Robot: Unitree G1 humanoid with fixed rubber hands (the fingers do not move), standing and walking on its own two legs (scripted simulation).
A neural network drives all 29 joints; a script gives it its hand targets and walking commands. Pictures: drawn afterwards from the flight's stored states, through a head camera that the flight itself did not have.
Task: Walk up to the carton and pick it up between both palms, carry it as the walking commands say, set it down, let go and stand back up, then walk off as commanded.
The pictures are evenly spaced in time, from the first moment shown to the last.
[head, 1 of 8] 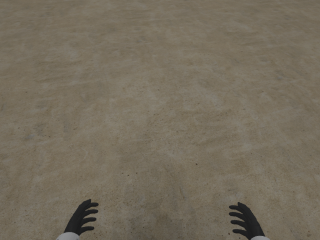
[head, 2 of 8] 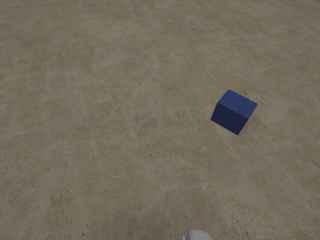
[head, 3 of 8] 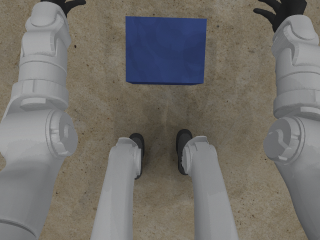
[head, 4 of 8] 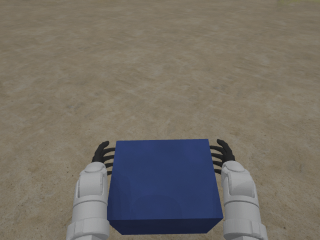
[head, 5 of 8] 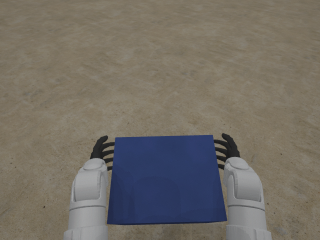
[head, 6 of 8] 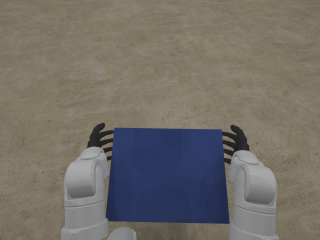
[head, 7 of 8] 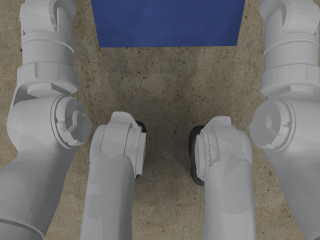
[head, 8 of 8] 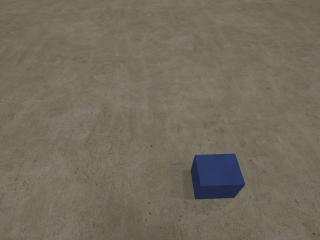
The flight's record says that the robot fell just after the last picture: no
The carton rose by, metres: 0.68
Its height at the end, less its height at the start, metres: +0.00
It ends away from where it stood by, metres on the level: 3.65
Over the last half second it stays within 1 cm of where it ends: yes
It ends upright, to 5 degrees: yes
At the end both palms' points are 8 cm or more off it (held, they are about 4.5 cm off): yes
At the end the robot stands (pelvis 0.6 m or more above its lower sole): yes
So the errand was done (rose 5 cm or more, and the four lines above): yes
